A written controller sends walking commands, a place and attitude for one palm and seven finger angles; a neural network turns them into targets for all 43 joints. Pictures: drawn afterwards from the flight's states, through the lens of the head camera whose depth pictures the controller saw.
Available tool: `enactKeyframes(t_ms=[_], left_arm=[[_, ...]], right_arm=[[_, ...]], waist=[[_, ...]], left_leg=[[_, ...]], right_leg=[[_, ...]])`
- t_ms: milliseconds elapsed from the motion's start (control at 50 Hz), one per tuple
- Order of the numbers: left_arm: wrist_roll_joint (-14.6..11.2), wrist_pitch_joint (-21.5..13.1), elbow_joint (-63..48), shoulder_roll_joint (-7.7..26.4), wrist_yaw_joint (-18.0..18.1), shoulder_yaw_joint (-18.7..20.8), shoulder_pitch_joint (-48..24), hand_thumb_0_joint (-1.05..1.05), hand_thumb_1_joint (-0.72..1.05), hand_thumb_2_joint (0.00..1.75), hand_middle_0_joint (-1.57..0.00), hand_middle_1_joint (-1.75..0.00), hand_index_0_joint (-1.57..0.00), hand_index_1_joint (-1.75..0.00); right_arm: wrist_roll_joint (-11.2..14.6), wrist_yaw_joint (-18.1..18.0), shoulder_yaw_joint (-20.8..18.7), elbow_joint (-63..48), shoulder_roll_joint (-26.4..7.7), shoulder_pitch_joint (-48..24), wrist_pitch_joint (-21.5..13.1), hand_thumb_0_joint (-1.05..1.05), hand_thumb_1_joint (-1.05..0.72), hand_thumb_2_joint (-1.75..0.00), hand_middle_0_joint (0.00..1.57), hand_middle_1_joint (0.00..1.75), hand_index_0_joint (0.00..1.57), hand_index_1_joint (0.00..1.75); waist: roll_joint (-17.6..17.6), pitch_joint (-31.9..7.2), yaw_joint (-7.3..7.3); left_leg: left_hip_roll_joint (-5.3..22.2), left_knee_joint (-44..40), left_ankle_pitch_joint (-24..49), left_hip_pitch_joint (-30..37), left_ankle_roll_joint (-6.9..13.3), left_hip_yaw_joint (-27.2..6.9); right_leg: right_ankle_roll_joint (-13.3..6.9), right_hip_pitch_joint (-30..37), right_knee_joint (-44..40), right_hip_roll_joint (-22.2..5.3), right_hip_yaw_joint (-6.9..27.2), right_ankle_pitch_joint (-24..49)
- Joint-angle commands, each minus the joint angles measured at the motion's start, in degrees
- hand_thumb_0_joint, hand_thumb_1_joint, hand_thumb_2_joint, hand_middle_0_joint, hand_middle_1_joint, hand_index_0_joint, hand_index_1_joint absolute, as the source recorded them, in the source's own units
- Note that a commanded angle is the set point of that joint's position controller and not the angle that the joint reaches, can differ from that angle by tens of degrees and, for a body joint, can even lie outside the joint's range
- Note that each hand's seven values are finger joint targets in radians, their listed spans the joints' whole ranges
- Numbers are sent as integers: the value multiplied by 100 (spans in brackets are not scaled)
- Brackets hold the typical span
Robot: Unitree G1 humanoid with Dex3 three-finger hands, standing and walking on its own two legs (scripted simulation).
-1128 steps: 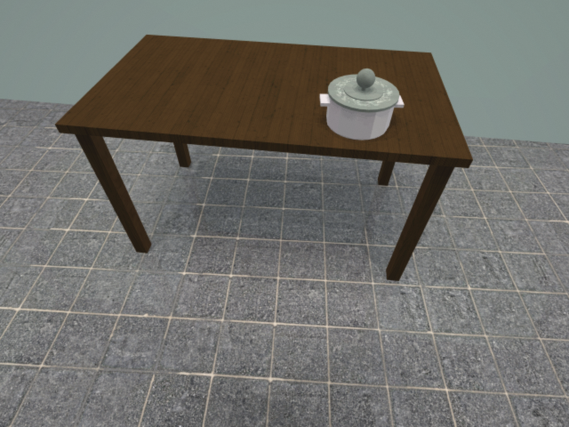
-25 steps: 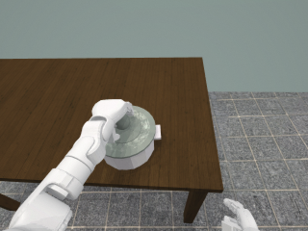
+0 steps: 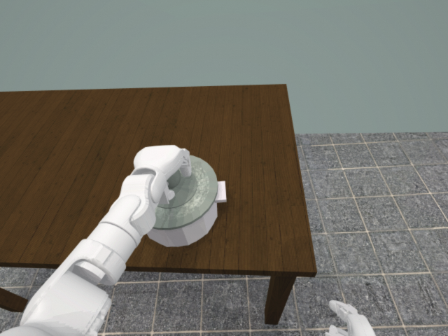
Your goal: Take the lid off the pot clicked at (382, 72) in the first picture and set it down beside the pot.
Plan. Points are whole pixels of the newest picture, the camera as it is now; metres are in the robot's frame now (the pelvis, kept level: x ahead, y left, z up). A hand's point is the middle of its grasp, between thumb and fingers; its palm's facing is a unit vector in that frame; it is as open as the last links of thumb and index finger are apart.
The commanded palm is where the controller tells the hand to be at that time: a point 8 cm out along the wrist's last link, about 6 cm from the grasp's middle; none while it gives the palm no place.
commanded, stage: close the fingers and squeeze the knob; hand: left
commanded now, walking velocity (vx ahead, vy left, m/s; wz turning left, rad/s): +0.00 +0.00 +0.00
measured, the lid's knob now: (168, 176) +0.42 +0.13 +0.04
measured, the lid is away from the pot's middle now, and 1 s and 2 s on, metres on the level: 0.00 0.00 0.01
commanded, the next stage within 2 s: lift the lid straight up in 1.06 s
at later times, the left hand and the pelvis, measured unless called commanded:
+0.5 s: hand (164, 183) +0.40 +0.14 +0.05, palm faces -0.31 -0.07 -0.95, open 7.0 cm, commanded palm +0.38 +0.14 +0.12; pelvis +0.00 +0.01 +0.00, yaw +0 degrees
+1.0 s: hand (161, 185) +0.39 +0.14 +0.05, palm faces -0.29 -0.07 -0.95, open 6.9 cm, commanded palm +0.38 +0.15 +0.12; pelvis +0.00 +0.01 +0.00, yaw +0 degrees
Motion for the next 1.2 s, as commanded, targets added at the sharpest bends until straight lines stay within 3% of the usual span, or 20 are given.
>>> enactKeyframes(t_ms=[0, 40, 60, 120, 240, 300, 400, 420, 440, 540, 560, 660, 820, 880, 940, 960, 1020, 1060, 1140, 1180], left_arm=[[123, -49, -1390, 1141, 183, 658, -3001, 0, 26, 94, -72, -95, -72, -95], [91, -147, -1700, 1138, 146, 649, -3025, 0, 29, 91, -74, -96, -74, -96], [98, -168, -1443, 1290, 140, 819, -2728, 0, 31, 89, -74, -97, -74, -97], [86, -203, -1115, 1114, 78, 733, -2465, 0, 35, 84, -77, -98, -77, -98], [95, -268, -1444, 1304, 169, 890, -2405, 0, 46, 72, -82, -99, -82, -99], [116, -231, -1483, 1049, 195, 656, -2513, 0, 52, 64, -85, -100, -85, -100], [127, -139, -1340, 1045, 241, 682, -2413, 0, 64, 47, -90, -99, -90, -99], [135, -145, -1443, 1247, 238, 871, -2509, 0, 66, 42, -91, -99, -91, -99], [127, -147, -1590, 1308, 251, 892, -2478, 0, 62, 49, -88, -99, -88, -99], [126, -120, -1595, 1141, 239, 742, -2425, 0, 54, 60, -84, -98, -84, -98], [156, -130, -1664, 1347, 260, 917, -2390, 0, 54, 61, -84, -98, -84, -98], [170, -94, -1526, 1152, 254, 762, -2314, 0, 58, 62, -85, -98, -85, -98], [156, -114, -1552, 1434, 286, 1047, -2086, 0, 65, 66, -88, -100, -89, -99], [194, -65, -1710, 1050, 309, 678, -2267, 0, 68, 68, -90, -101, -90, -99], [215, -16, -1778, 1132, 346, 732, -2379, 0, 71, 70, -91, -102, -92, -100], [199, 9, -1649, 905, 332, 563, -2358, 0, 73, 70, -92, -102, -92, -100], [176, -4, -1762, 1299, 335, 884, -2396, 0, 76, 72, -93, -103, -93, -101], [155, -11, -1888, 980, 303, 593, -2377, 0, 77, 73, -94, -103, -94, -102], [125, 0, -1624, 1237, 301, 829, -2288, 0, 79, 73, -94, -103, -95, -102], [114, -2, -1876, 1246, 304, 792, -2553, 0, 79, 74, -94, -103, -95, -103]], right_arm=[[-4, -98, -235, -855, -568, -688, -278, 0, -90, -90, 20, 30, 20, 30], [-29, -124, -260, -911, -538, -671, -327, 0, -90, -90, 20, 30, 20, 30], [-23, -136, -261, -873, -557, -626, -342, 0, -90, -90, 20, 30, 20, 30], [9, -126, -232, -848, -583, -617, -311, 0, -90, -90, 20, 30, 20, 30], [-1, -95, -264, -874, -591, -602, -324, 0, -90, -90, 20, 30, 20, 30], [13, -59, -274, -853, -571, -632, -301, 0, -90, -90, 20, 30, 20, 30], [16, -30, -260, -835, -588, -638, -292, 0, -90, -90, 20, 30, 20, 30], [-2, -34, -277, -842, -613, -652, -296, 0, -90, -90, 20, 30, 20, 30], [-9, -34, -272, -882, -594, -641, -311, 0, -90, -90, 20, 30, 20, 30], [-6, -19, -251, -859, -581, -646, -308, 0, -90, -90, 20, 30, 20, 30], [-3, -14, -261, -865, -581, -671, -317, 0, -90, -90, 20, 30, 20, 30], [-3, -8, -243, -878, -556, -680, -311, 0, -90, -90, 20, 30, 20, 30], [-5, -10, -234, -898, -599, -665, -339, 0, -90, -90, 20, 30, 20, 30], [3, 17, -257, -898, -548, -690, -331, 0, -90, -90, 20, 30, 20, 30], [0, 59, -267, -879, -564, -658, -314, 0, -90, -90, 20, 30, 20, 30], [0, 56, -270, -871, -547, -662, -317, 0, -90, -90, 20, 30, 20, 30], [-10, 40, -258, -881, -596, -701, -321, 0, -90, -90, 20, 30, 20, 30], [-4, 43, -261, -900, -545, -729, -342, 0, -90, -90, 20, 30, 20, 30], [-1, 7, -251, -846, -578, -667, -323, 0, -90, -90, 20, 30, 20, 30], [0, -7, -252, -859, -559, -717, -333, 0, -90, -90, 20, 30, 20, 30]], waist=[[-724, -1941, -40], [-558, -2282, -50], [-643, -2230, -14], [-655, -1940, -11], [-591, -2136, 40], [-522, -2101, -2], [-622, -2062, 18], [-662, -2149, 45], [-612, -2286, 63], [-605, -2168, 23], [-565, -2192, 66], [-564, -2104, 48], [-557, -2159, 123], [-414, -2151, 56], [-320, -2160, 56], [-392, -2137, 31], [-420, -2253, 99], [-413, -2314, 54], [-634, -2113, 60], [-529, -2197, 56]], left_leg=[[-34, -144, 1511, 680, 290, -105], [-51, -104, 1745, 879, 319, -121], [-60, -65, 1829, 847, 319, -125], [-38, -122, 1716, 654, 268, -112], [-22, -73, 2016, 799, 284, -123], [-3, -62, 2073, 835, 262, -132], [9, -62, 2107, 818, 242, -165], [17, -57, 2176, 817, 254, -178], [6, -59, 2202, 865, 261, -167], [26, -63, 2255, 841, 245, -153], [25, -36, 2342, 884, 241, -181], [33, -45, 2259, 880, 226, -179], [51, -63, 2381, 848, 204, -209], [84, -32, 2566, 986, 193, -243], [109, -31, 2577, 1059, 181, -287], [84, -18, 2419, 1039, 191, -247], [58, -57, 2318, 954, 196, -257], [51, -27, 2394, 1033, 212, -251], [47, -85, 2113, 864, 222, -210], [34, -99, 2108, 928, 236, -215]], right_leg=[[-207, 911, -190, 29, 53, 2279], [-212, 1059, -143, 34, 74, 2469], [-213, 1075, -123, 46, 63, 2563], [-218, 963, -163, 43, 54, 2450], [-220, 1081, -107, 30, 60, 2718], [-231, 926, -79, 44, 10, 2678], [-239, 872, -54, 63, -26, 2598], [-252, 965, -53, 64, -7, 2658], [-233, 1078, -36, 49, 12, 2709], [-223, 980, -54, 50, 0, 2756], [-237, 979, -24, 56, -14, 2761], [-236, 867, -40, 68, -34, 2591], [-250, 982, -46, 65, -8, 2649], [-258, 768, -6, 81, -78, 2558], [-269, 677, -11, 109, -89, 2398], [-265, 646, -25, 116, -91, 2387], [-286, 883, -25, 101, -49, 2462], [-267, 849, -13, 91, -63, 2543], [-242, 909, -73, 89, -33, 2460], [-252, 946, -79, 71, -26, 2510]])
